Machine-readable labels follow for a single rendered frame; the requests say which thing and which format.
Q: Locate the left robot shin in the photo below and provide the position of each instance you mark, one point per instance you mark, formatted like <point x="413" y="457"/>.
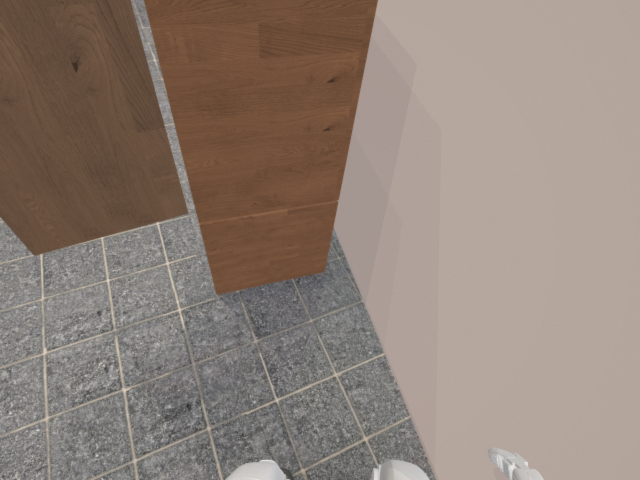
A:
<point x="273" y="462"/>

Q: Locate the right robot hand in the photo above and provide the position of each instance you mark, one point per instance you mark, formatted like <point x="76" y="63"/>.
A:
<point x="513" y="465"/>

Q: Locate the right robot thigh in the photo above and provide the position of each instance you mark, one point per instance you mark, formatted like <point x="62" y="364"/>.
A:
<point x="398" y="470"/>

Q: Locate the cupboard door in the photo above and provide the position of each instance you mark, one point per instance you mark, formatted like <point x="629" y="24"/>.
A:
<point x="84" y="152"/>

